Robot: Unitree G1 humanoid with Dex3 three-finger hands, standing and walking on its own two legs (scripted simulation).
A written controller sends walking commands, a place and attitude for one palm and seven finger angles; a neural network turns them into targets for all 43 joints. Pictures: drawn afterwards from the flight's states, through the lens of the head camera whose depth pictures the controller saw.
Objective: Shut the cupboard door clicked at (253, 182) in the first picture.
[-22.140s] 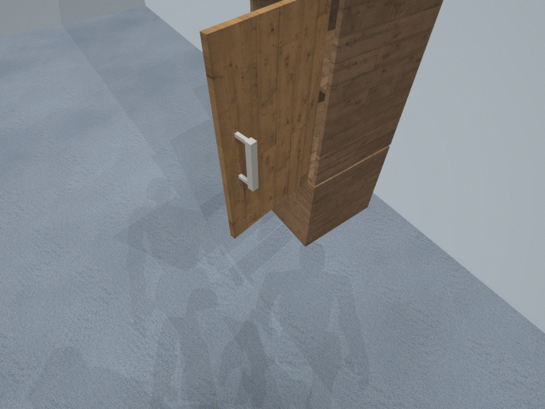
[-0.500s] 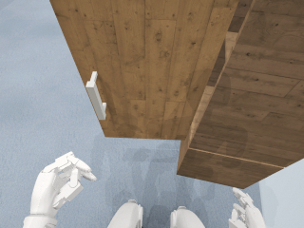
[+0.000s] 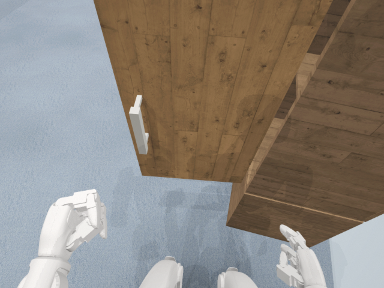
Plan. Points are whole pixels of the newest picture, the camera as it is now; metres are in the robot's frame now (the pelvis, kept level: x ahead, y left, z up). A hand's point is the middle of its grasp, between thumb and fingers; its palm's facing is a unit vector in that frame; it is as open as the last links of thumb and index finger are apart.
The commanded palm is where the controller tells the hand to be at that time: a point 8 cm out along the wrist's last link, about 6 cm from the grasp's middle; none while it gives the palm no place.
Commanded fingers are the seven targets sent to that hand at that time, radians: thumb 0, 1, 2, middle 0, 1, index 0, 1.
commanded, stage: raise the hand and make a fist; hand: left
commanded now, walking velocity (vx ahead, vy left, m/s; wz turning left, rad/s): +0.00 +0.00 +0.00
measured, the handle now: (141, 126) +0.44 +0.16 +0.05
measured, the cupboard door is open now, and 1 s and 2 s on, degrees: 100 100 100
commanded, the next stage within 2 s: bring the fist close to the handle in 0.42 s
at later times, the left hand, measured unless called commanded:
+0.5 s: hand (112, 221) +0.23 +0.17 +0.05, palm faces +0.03 -1.00 -0.04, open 3.1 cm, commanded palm +0.20 +0.22 +0.05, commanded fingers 0.00 0.90 0.90 -1.30 -1.50 -1.30 -1.50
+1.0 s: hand (130, 195) +0.28 +0.15 +0.06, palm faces +0.02 -1.00 -0.04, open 3.1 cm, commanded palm +0.26 +0.20 +0.05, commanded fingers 0.00 0.90 0.90 -1.30 -1.50 -1.30 -1.50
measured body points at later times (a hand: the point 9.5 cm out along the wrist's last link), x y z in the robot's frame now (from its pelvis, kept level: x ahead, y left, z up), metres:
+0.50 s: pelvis +0.00 -0.02 +0.00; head +0.07 -0.01 +0.45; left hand +0.22 +0.22 +0.06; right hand +0.19 -0.25 -0.07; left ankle +0.04 +0.05 -0.64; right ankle +0.02 -0.11 -0.64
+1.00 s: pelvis +0.00 -0.03 +0.00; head +0.06 -0.03 +0.45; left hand +0.27 +0.20 +0.06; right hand +0.17 -0.27 -0.09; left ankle +0.04 +0.05 -0.64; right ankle +0.02 -0.11 -0.64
